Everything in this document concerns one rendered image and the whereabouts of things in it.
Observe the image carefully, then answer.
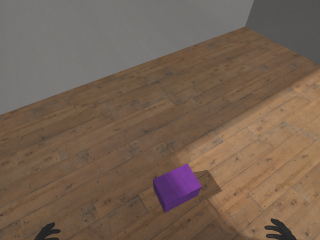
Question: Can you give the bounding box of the right robot hand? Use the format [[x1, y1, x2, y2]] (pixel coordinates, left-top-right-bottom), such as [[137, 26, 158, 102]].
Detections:
[[264, 218, 297, 240]]

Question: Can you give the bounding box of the left robot hand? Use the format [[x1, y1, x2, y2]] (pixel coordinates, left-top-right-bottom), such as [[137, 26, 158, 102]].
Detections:
[[34, 222, 61, 240]]

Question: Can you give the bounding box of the carton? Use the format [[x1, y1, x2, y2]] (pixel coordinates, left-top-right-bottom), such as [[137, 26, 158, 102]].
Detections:
[[153, 164, 202, 213]]

